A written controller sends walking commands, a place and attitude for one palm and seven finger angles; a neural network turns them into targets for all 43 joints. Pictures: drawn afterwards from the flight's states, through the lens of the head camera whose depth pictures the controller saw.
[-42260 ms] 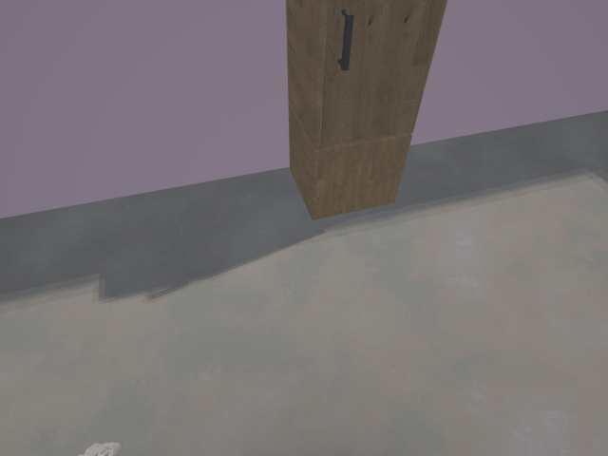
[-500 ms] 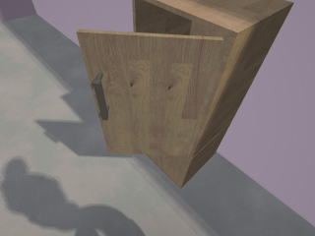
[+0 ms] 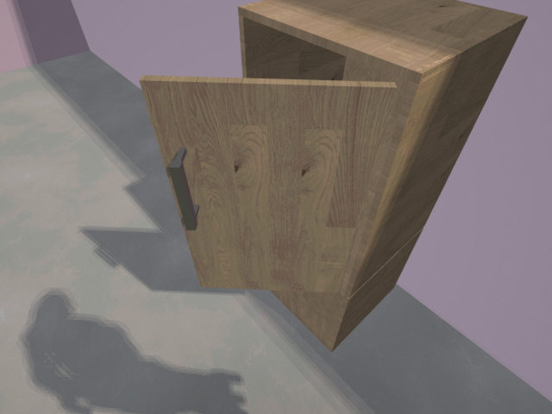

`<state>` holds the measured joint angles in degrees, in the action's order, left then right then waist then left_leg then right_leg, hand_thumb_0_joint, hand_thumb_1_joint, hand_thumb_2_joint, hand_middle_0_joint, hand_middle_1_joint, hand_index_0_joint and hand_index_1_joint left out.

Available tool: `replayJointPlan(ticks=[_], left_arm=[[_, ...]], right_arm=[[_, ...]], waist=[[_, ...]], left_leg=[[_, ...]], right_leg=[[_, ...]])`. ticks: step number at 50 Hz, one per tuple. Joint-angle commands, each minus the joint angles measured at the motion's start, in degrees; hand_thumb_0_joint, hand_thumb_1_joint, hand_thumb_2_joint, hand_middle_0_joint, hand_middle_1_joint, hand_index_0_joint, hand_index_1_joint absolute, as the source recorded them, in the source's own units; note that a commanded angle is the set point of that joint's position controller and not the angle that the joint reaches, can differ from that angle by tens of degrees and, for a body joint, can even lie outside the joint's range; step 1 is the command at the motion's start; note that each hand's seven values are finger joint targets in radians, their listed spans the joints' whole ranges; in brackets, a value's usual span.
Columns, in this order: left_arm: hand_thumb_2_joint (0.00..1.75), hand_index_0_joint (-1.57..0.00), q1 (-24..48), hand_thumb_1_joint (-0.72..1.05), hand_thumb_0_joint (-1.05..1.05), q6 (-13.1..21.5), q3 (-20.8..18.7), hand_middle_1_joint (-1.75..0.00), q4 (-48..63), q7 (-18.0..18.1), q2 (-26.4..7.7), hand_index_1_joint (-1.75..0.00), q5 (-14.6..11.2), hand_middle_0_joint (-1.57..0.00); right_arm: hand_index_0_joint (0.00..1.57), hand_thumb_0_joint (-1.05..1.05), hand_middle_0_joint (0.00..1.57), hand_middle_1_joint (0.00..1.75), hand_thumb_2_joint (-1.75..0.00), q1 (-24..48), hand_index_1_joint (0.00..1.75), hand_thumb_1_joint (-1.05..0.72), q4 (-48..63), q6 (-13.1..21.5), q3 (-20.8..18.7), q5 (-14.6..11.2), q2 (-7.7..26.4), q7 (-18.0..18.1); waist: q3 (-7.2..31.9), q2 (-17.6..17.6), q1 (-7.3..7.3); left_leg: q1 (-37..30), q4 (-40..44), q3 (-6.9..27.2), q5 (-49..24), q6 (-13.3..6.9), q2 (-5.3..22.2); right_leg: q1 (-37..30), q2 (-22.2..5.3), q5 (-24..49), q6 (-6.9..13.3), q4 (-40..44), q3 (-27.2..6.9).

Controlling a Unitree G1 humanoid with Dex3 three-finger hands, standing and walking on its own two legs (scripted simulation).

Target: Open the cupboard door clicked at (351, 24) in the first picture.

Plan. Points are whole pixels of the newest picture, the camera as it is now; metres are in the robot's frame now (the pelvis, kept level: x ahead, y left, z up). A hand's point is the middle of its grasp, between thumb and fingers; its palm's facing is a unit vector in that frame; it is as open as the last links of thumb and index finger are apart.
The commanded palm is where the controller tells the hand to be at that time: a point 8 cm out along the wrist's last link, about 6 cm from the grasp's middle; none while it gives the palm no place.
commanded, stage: come to a stop and stand still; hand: left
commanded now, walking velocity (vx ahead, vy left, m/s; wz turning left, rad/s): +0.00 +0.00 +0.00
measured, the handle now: (187, 190) +0.48 +0.20 +0.05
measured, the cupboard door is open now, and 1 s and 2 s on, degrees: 45 45 45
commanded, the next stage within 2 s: look again from close up in 0.64 s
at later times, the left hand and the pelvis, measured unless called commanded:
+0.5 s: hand out of the picture +0.02 +0.26 -0.15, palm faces -0.02 -0.95 -0.32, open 7.4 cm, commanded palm none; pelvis -0.05 +0.02 +0.01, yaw +0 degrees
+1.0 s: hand out of the picture -0.03 +0.24 -0.16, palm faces -0.03 -0.97 -0.26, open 7.4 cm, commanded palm none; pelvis -0.06 +0.03 +0.01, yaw -1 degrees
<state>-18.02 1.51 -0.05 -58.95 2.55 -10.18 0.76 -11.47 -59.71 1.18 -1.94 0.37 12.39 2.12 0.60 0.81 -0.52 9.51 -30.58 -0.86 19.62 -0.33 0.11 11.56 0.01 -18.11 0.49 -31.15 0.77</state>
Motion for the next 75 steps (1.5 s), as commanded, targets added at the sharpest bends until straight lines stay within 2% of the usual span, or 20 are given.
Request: replayJointPlan(ticks=[1, 8, 12, 16, 22, 27, 34, 40, 47, 53, 57, 60, 68, 69, 70, 71, 72, 73, 74, 75], left_arm=[[0.90, -0.20, 0.3, 0.90, 0.00, 1.0, -2.4, -0.30, 3.4, 0.2, -11.5, -0.30, 0.1, -0.20], [0.90, -0.20, 5.2, 0.90, 0.00, 0.5, -2.2, -0.30, 4.2, -0.7, -14.3, -0.30, 0.2, -0.20], [0.90, -0.20, 6.8, 0.90, 0.00, 0.3, -2.1, -0.30, 4.3, -1.0, -15.4, -0.30, 0.2, -0.20], [0.90, -0.20, 7.9, 0.90, 0.00, 0.2, -1.8, -0.30, 3.8, -1.3, -16.5, -0.30, 0.1, -0.20], [0.90, -0.20, 7.4, 0.90, 0.00, -0.2, -1.4, -0.30, 2.7, -1.3, -16.2, -0.30, 0.2, -0.20], [0.90, -0.20, 6.7, 0.90, 0.00, -0.1, -1.2, -0.30, 1.6, -1.2, -15.9, -0.30, 0.2, -0.20], [0.90, -0.20, 5.3, 0.90, 0.00, -0.1, -1.0, -0.30, -0.1, -0.9, -14.9, -0.30, 0.2, -0.20], [0.90, -0.20, 4.4, 0.90, 0.00, -0.2, -1.1, -0.30, -0.8, -0.9, -14.0, -0.30, 0.3, -0.20], [0.90, -0.20, 3.7, 0.90, 0.00, -0.1, -1.2, -0.30, -0.8, -0.8, -13.2, -0.30, 0.5, -0.20], [0.90, -0.20, 3.8, 0.90, 0.00, 0.0, -1.1, -0.30, -0.7, -0.8, -13.0, -0.30, 0.5, -0.20], [0.90, -0.20, 4.2, 0.90, 0.00, 0.2, -1.1, -0.30, -0.7, -0.9, -13.3, -0.30, 0.5, -0.20], [0.90, -0.20, 4.5, 0.90, 0.00, 0.1, -1.1, -0.30, -0.7, -0.9, -13.5, -0.30, 0.4, -0.20], [0.90, -0.20, 5.3, 0.90, 0.00, 0.1, -1.2, -0.30, -0.7, -0.9, -13.9, -0.30, 0.4, -0.20], [0.90, -0.20, -0.2, 0.90, 0.00, 0.4, 0.2, -0.30, -2.3, 1.3, -8.8, -0.30, 0.5, -0.20], [0.89, -0.20, 45.3, 0.88, 0.00, 13.1, -21.0, -0.32, 79.3, 1.0, -31.0, -0.32, -9.1, -0.20], [0.88, -0.20, 13.4, 0.85, 0.00, 11.3, -16.0, -0.33, 64.1, 1.7, -22.8, -0.33, -6.5, -0.20], [0.87, -0.21, -0.6, 0.83, 0.00, 6.1, -8.9, -0.34, 56.4, 1.7, -8.3, -0.34, -10.6, -0.21], [0.86, -0.21, 3.1, 0.81, 0.00, 7.8, -9.3, -0.36, 55.8, 0.9, -6.3, -0.36, -11.4, -0.21], [0.85, -0.21, 6.5, 0.78, 0.00, 11.9, -10.7, -0.37, 56.5, -0.3, -7.4, -0.37, -12.5, -0.21], [0.84, -0.21, 0.4, 0.76, 0.00, 15.5, -12.8, -0.39, 50.1, -2.2, -7.1, -0.39, -12.8, -0.21]], right_arm=[[0.20, 0.00, 0.20, 0.30, -0.90, 0.9, 0.30, -0.90, 3.3, 0.8, -1.4, 0.4, 9.1, 0.0], [0.20, 0.00, 0.20, 0.30, -0.90, 4.7, 0.30, -0.90, 3.7, 0.9, -0.8, 0.6, 11.9, -0.8], [0.20, 0.00, 0.20, 0.30, -0.90, 5.4, 0.30, -0.90, 3.6, 1.1, -0.6, 0.6, 13.1, -1.2], [0.20, 0.00, 0.20, 0.30, -0.90, 6.0, 0.30, -0.90, 3.0, 1.0, -0.4, 0.6, 14.6, -1.5], [0.20, 0.00, 0.20, 0.30, -0.90, 4.5, 0.30, -0.90, 1.3, 0.7, -0.3, 0.4, 14.4, -1.8], [0.20, 0.00, 0.20, 0.30, -0.90, 3.1, 0.30, -0.90, -0.5, 0.8, -0.2, 0.2, 14.1, -1.8], [0.20, 0.00, 0.20, 0.30, -0.90, 2.1, 0.30, -0.90, -2.2, 0.8, -0.4, 0.1, 13.3, -1.6], [0.20, 0.00, 0.20, 0.30, -0.90, 1.6, 0.30, -0.90, -2.7, 0.5, -0.6, 0.1, 12.7, -1.6], [0.20, 0.00, 0.20, 0.30, -0.90, 1.3, 0.30, -0.90, -2.5, 0.4, -0.8, 0.1, 11.8, -1.6], [0.20, 0.00, 0.20, 0.30, -0.90, 1.8, 0.30, -0.90, -2.4, 0.7, -0.7, 0.1, 11.9, -1.6], [0.20, 0.00, 0.20, 0.30, -0.90, 2.0, 0.30, -0.90, -2.2, 0.7, -0.6, 0.0, 11.8, -1.5], [0.20, 0.00, 0.20, 0.30, -0.90, 2.5, 0.30, -0.90, -2.3, 0.7, -0.6, 0.0, 12.2, -1.5], [0.20, 0.00, 0.20, 0.30, -0.90, 3.1, 0.30, -0.90, -2.3, 0.6, -0.4, 0.0, 12.5, -1.6], [0.20, 0.00, 0.20, 0.30, -0.90, 2.1, 0.30, -0.90, 1.2, 1.1, 0.6, -0.5, 8.6, -1.8], [0.20, 0.00, 0.20, 0.30, -0.90, 0.6, 0.30, -0.90, 20.9, 7.9, -0.6, -3.2, 13.2, 1.1], [0.20, 0.00, 0.20, 0.30, -0.90, 5.8, 0.30, -0.90, 21.1, 12.7, 0.1, -3.3, 10.6, 3.2], [0.20, 0.00, 0.20, 0.30, -0.90, 6.4, 0.30, -0.90, 21.1, 14.4, 0.4, -3.5, 8.7, 2.9], [0.20, 0.00, 0.20, 0.30, -0.90, 2.6, 0.30, -0.90, 20.1, 15.6, 0.0, -3.7, 9.0, 2.4], [0.20, 0.00, 0.20, 0.30, -0.90, 4.1, 0.30, -0.90, 23.2, 16.7, -0.8, -2.7, 9.9, 2.2], [0.20, 0.00, 0.20, 0.30, -0.90, 3.2, 0.30, -0.90, 23.5, 17.2, -1.6, -2.0, 10.2, 1.8]], waist=[[-1.2, -1.6, 0.76], [-2.4, 0.1, 0.35], [-0.9, -0.2, 0.14], [-1.8, 0.1, 0.14], [-2.6, -1.4, 0.10], [-2.2, -2.0, 0.24], [-2.5, -0.7, 0.41], [-4.1, -0.4, 0.43], [-3.8, -1.3, 0.52], [-2.6, -0.5, 0.47], [-2.2, -1.8, 0.53], [-2.2, -0.6, 0.43], [-2.7, -1.4, 0.44], [-0.6, 1.0, -0.04], [22.7, 6.0, 5.14], [15.0, 11.7, -1.67], [6.1, 12.0, 0.43], [-0.5, 5.0, 3.19], [-6.4, 3.9, 3.23], [-5.6, -2.0, 2.30]], left_leg=[[0.5, 5.3, 3.7, -20.3, -1.9, 5.1], [1.3, 9.9, 4.4, -13.4, -1.8, 5.2], [1.0, 11.7, 5.0, -12.5, -1.9, 5.6], [1.8, 13.3, 5.6, -10.0, -1.7, 5.8], [3.0, 15.5, 6.4, -4.1, -1.7, 5.7], [2.7, 15.6, 6.4, -4.6, -1.7, 5.9], [2.6, 15.9, 6.5, -4.7, -1.6, 6.1], [3.8, 16.6, 6.6, -0.5, -1.5, 6.0], [3.4, 16.1, 6.7, -0.6, -1.6, 5.8], [2.4, 15.4, 6.5, -4.5, -1.6, 5.9], [1.1, 14.8, 6.1, -7.6, -1.6, 6.1], [1.0, 15.0, 6.1, -8.1, -1.4, 6.1], [0.9, 15.5, 6.0, -7.9, -1.3, 6.2], [1.1, 6.6, 1.1, -11.9, -0.1, 7.5], [-8.5, 11.5, 3.3, -12.6, 1.6, -0.8], [-6.6, 11.3, 2.5, -11.0, 1.0, 1.3], [2.2, 12.8, 3.5, -1.4, 2.9, 1.2], [5.6, 11.1, 4.3, 3.7, 1.7, 0.7], [10.7, 7.7, 5.2, 6.8, 1.2, -0.1], [14.9, 4.6, 5.2, 8.5, 1.3, -0.2]], right_leg=[[-1.8, -6.4, 26.9, 2.5, 5.0, -6.1], [-1.5, -6.3, 14.8, 1.7, 9.7, -6.5], [-2.6, -6.2, 12.2, 1.3, 10.8, -5.8], [-2.1, -6.5, 9.8, 1.0, 11.7, -5.8], [-1.8, -6.3, 5.8, 0.6, 12.8, -5.8], [-2.0, -6.5, 6.5, 0.5, 12.8, -5.8], [-1.7, -6.6, 7.5, 0.5, 12.6, -6.0], [-0.5, -6.5, 4.9, 0.4, 13.0, -6.2], [0.2, -6.5, 4.2, 0.4, 13.4, -6.3], [-0.5, -6.7, 7.5, 0.4, 12.7, -6.1], [-0.7, -6.8, 9.1, 0.4, 13.1, -6.1], [-1.0, -6.9, 9.6, 0.3, 13.0, -6.1], [-1.1, -6.8, 9.4, 0.2, 13.5, -6.1], [-1.2, -7.7, 12.5, -0.5, 9.2, -4.2], [-6.9, -0.6, 14.0, 0.9, 4.5, 1.6], [-1.1, -0.4, 5.2, 2.4, 1.5, 2.9], [3.5, -0.6, 0.0, 1.7, 1.5, 5.3], [8.0, 0.0, 1.1, 1.0, 2.4, 5.0], [11.9, -0.1, -2.0, 0.8, 2.0, 5.1], [15.6, 0.1, -5.5, 0.7, -0.4, 6.0]])
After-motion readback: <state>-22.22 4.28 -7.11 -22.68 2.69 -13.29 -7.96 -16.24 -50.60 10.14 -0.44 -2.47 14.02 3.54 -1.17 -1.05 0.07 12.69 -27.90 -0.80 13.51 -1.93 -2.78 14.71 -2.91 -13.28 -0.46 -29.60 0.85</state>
